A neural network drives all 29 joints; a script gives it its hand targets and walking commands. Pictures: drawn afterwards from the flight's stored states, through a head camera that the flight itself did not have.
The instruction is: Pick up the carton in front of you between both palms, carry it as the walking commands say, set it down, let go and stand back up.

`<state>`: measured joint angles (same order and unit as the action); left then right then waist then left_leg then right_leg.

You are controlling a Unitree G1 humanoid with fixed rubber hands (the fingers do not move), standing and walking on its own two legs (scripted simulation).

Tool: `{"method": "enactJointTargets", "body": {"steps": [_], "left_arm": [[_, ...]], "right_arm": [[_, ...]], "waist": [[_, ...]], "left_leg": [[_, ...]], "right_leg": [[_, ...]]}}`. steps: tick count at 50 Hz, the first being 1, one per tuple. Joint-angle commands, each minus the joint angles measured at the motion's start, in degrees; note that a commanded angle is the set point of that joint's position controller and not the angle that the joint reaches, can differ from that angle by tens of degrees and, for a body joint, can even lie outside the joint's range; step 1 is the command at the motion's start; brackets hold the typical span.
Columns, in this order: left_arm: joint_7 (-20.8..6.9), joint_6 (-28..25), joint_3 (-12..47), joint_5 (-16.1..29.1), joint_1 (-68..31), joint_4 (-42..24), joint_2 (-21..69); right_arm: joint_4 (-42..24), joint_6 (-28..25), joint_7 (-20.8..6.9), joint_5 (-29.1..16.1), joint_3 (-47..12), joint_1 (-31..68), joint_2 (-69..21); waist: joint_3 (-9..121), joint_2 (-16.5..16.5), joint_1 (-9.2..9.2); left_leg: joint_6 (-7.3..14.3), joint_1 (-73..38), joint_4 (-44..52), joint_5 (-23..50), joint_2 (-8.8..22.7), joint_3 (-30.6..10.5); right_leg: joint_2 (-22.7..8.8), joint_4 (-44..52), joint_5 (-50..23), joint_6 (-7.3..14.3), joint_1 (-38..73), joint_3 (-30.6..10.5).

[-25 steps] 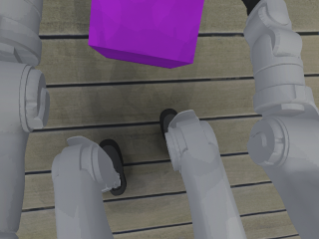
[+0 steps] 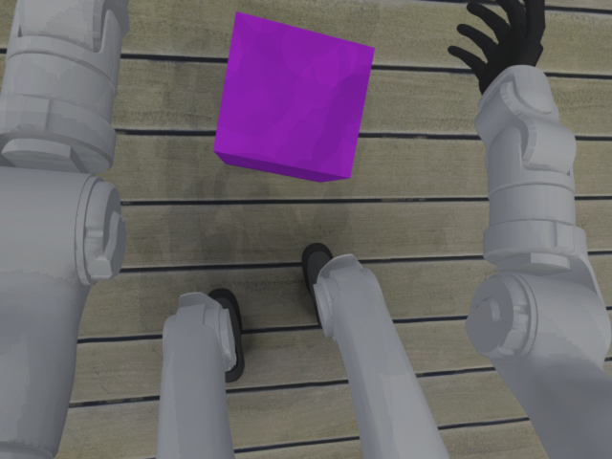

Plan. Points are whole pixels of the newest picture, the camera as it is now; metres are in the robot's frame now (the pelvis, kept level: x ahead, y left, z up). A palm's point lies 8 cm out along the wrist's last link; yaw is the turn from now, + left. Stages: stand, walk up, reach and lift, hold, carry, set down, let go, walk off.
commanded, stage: set down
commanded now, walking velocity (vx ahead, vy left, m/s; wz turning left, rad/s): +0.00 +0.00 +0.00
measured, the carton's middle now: (287, 115) +0.52 -0.09 -0.42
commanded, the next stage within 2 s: let go in 0.22 s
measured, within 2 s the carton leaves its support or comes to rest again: neither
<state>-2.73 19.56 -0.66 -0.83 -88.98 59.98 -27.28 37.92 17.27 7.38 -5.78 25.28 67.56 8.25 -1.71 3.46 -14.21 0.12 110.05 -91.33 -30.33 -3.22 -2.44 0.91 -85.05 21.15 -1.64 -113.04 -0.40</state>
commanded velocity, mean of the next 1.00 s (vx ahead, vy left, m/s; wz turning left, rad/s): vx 0.00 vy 0.00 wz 0.00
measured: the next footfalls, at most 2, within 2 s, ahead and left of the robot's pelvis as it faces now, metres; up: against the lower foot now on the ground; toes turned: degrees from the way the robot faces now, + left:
none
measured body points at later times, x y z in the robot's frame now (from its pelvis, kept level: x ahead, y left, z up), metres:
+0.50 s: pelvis +0.03 -0.01 +0.13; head +0.33 -0.01 +0.47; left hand +0.56 +0.11 +0.01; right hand +0.45 -0.27 +0.02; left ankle +0.06 +0.11 -0.51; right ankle +0.12 -0.13 -0.51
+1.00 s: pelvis +0.09 -0.03 +0.21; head +0.23 -0.01 +0.64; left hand +0.40 +0.16 +0.11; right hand +0.30 -0.26 +0.13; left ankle +0.06 +0.11 -0.51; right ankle +0.12 -0.13 -0.51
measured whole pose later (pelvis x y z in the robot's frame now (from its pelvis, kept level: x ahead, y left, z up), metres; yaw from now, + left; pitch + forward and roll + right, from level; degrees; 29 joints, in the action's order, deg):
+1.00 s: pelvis +0.09 -0.03 +0.21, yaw +1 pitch +16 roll +1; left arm 4.2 2.1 -8.8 -4.9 -10.4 34.8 -8.2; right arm 22.2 2.7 -5.2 -2.0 1.1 -3.8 10.9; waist -0.2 -2.1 -7.9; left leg -1.3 33.4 -36.5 -19.4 -1.1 -4.1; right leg 2.1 -36.4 13.9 1.2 -38.6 -1.5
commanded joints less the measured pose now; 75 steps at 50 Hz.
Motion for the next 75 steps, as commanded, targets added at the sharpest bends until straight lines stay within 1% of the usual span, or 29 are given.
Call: {"method": "enactJointTargets", "body": {"steps": [1,7,10,12,14,16,18,21,23,25,28,31,34,38,41,45,48,51,56,60,64,66,72,73,74,75], "left_arm": [[-0.2,-1.1,-2.5,-1.4,-17.9,-6.3,-4.4],[-1.3,-2.0,-4.1,-2.4,-15.7,-5.8,-3.8],[-1.9,-2.3,-4.9,-3.1,-14.7,-4.3,-3.0],[-2.3,-2.7,-6.3,-4.0,-12.7,-3.5,-2.3],[-2.1,-3.2,-8.1,-5.4,-9.7,-3.7,-1.3],[-1.5,-3.7,-9.8,-6.6,-5.4,-5.1,0.3],[-0.3,-4.4,-11.3,-7.7,-0.1,-7.8,2.7],[2.8,-5.6,-13.1,-8.6,9.2,-14.4,7.8],[5.3,-6.4,-13.7,-8.9,15.3,-19.4,11.4],[7.7,-7.1,-13.8,-8.8,20.6,-24.2,14.0],[10.2,-8.4,-13.8,-8.6,28.6,-29.3,16.6],[11.1,-9.8,-13.2,-8.1,36.9,-31.5,18.0],[10.9,-11.3,-12.2,-7.1,44.9,-31.8,18.4],[9.7,-13.6,-10.8,-5.8,54.8,-30.7,17.7],[8.7,-15.4,-10.4,-5.2,61.5,-29.9,16.6],[7.6,-17.5,-9.6,-4.5,70.3,-29.7,15.2],[7.0,-18.8,-8.8,-4.0,75.9,-30.4,14.7],[6.4,-19.7,-7.8,-3.6,80.1,-31.7,14.3],[4.9,-19.8,-5.9,-2.7,86.5,-33.5,14.0],[3.4,-19.0,-4.2,-1.7,91.7,-35.1,13.8],[1.9,-18.2,-2.8,-0.4,96.5,-37.2,13.0],[1.3,-17.7,-2.3,0.3,97.6,-38.3,12.5],[-0.2,-15.9,-1.6,1.4,98.6,-40.4,11.6],[0.9,-17.4,-1.6,2.4,101.9,-37.7,11.9],[1.4,-17.6,-1.4,2.6,101.0,-38.4,11.4],[1.6,-17.5,-1.2,2.7,100.2,-38.5,11.3]], "right_arm": [[-6.9,-1.0,-0.6,0.9,0.8,9.8,7.4],[-7.6,-1.5,-1.3,2.7,1.5,8.3,6.5],[-6.7,-1.7,-1.7,3.9,2.2,7.3,5.5],[-6.4,-1.9,-2.3,5.0,2.5,6.1,4.5],[-6.7,-2.3,-3.1,6.1,2.5,4.0,3.8],[-7.5,-3.0,-4.2,7.3,2.3,0.4,3.4],[-8.9,-3.8,-5.6,8.6,1.6,-4.2,3.5],[-11.5,-5.3,-8.2,10.3,-0.2,-11.8,4.4],[-12.7,-6.2,-10.1,11.1,-1.8,-16.5,5.5],[-13.8,-7.0,-11.6,11.5,-3.7,-20.4,6.7],[-13.6,-8.1,-13.3,11.2,-7.0,-26.7,7.0],[-12.3,-9.3,-14.5,10.5,-10.2,-34.0,6.9],[-11.6,-10.6,-15.2,9.3,-13.0,-41.0,7.1],[-12.9,-12.6,-15.0,7.2,-16.5,-49.4,7.5],[-15.3,-13.9,-14.2,5.6,-19.0,-55.8,6.9],[-19.3,-15.1,-13.0,4.0,-22.1,-65.4,6.6],[-21.8,-15.8,-12.4,3.5,-23.3,-70.8,7.2],[-22.8,-16.2,-12.0,3.3,-23.7,-73.9,7.7],[-21.1,-16.2,-11.9,3.3,-23.5,-76.3,8.6],[-18.7,-15.8,-11.7,3.8,-22.5,-77.9,9.2],[-17.3,-15.3,-11.3,5.1,-21.4,-80.4,9.5],[-17.0,-14.9,-11.1,5.7,-21.0,-80.9,9.8],[-17.6,-13.0,-11.1,6.5,-20.4,-80.1,10.5],[-20.2,-10.1,-9.7,7.9,-19.9,-77.5,12.2],[-19.8,-9.4,-9.2,7.5,-20.7,-78.8,12.0],[-19.6,-9.0,-8.9,7.5,-20.8,-78.8,11.8]], "waist": [[65.9,12.3,-4.47],[64.5,10.7,-4.43],[61.5,10.2,-4.44],[60.3,9.6,-3.77],[60.9,8.8,-2.9],[63.0,8.2,-2.19],[65.6,7.8,-1.55],[68.5,7.3,-0.55],[68.0,6.8,-0.07],[64.9,6.0,0.28],[56.9,3.7,1.54],[48.9,1.8,2.81],[42.6,-0.3,3.64],[36.9,-3.5,4.47],[33.7,-5.5,5.3],[29.8,-7.0,6.35],[26.2,-6.4,7.52],[21.8,-4.6,8.94],[14.9,-1.6,11.14],[11.0,-0.2,12.36],[8.6,-0.2,13.02],[7.1,-0.6,13.02],[2.5,-1.8,13.08],[5.9,-3.1,13.64],[5.2,-1.5,13.55],[4.6,-1.3,13.28]], "left_leg": [[-0.6,-37.0,11.6,18.4,-3.1,2.7],[-0.8,-41.2,18.8,19.8,-3.1,2.5],[-0.9,-42.4,22.1,19.4,-3.0,2.2],[-0.9,-43.3,24.3,19.7,-3.0,2.2],[-1.1,-44.8,26.3,21.5,-3.1,2.3],[-1.5,-47.4,28.2,24.6,-3.3,2.3],[-2.0,-51.0,30.2,28.6,-3.3,2.2],[-2.9,-57.5,33.5,34.6,-3.1,1.5],[-3.4,-61.1,36.0,36.6,-3.1,1.0],[-3.7,-62.9,38.8,34.8,-3.1,1.0],[-3.7,-60.8,43.8,26.2,-3.4,1.7],[-3.3,-59.1,48.0,18.2,-3.2,2.3],[-2.7,-58.7,50.9,13.3,-2.8,2.7],[-1.8,-59.5,53.4,11.6,-2.3,2.9],[-1.0,-61.2,54.8,12.3,-2.2,2.6],[-0.2,-66.5,57.3,14.4,-2.0,2.3],[0.1,-72.3,59.7,16.1,-1.7,2.2],[0.1,-78.8,62.2,17.6,-0.9,1.9],[-0.6,-88.5,65.6,22.4,0.7,1.1],[-1.5,-93.9,67.7,28.2,1.7,0.4],[-2.2,-98.2,69.6,34.8,2.2,0.1],[-2.3,-99.2,70.3,36.1,2.4,0.0],[-2.4,-98.5,72.1,32.7,3.0,0.1],[-2.3,-102.2,69.5,39.2,3.2,-0.7],[-2.8,-102.4,68.8,41.2,3.4,-1.0],[-3.0,-102.3,68.5,40.9,3.6,-1.2]], "right_leg": [[2.8,8.3,-26.8,-1.9,40.4,7.4],[2.8,15.1,-28.3,-2.1,46.8,7.3],[2.6,18.4,-27.6,-2.1,48.4,7.3],[2.5,20.2,-27.4,-2.3,49.8,7.2],[2.5,21.7,-28.7,-2.4,52.7,7.2],[2.6,23.0,-31.1,-2.4,56.2,7.2],[2.7,24.4,-33.8,-2.2,59.7,7.1],[2.8,27.0,-37.2,-1.5,64.5,6.6],[2.9,29.0,-37.7,-0.7,67.4,6.1],[3.0,31.2,-36.5,-0.1,70.4,5.5],[2.4,34.3,-32.4,0.4,76.5,4.1],[1.7,37.4,-27.4,0.5,81.4,2.8],[1.0,40.4,-24.6,0.5,86.7,1.4],[0.2,43.8,-25.5,0.2,95.2,-0.9],[-0.4,45.5,-28.9,-0.3,100.7,-2.4],[-0.7,47.7,-33.6,-1.0,106.2,-3.3],[-0.4,49.7,-34.8,-1.3,108.0,-3.1],[0.2,52.1,-32.4,-1.1,107.7,-2.3],[1.2,55.7,-27.9,-0.4,106.4,-0.8],[2.1,57.7,-26.7,0.2,107.0,-0.1],[2.9,59.7,-27.5,0.6,108.9,0.3],[3.1,60.5,-27.0,0.8,109.6,0.4],[3.2,61.5,-23.1,1.1,112.1,1.0],[4.5,59.4,-21.7,0.7,110.0,0.9],[4.5,59.2,-20.4,0.7,107.9,1.0],[4.7,59.1,-19.4,0.7,106.6,1.0]]}}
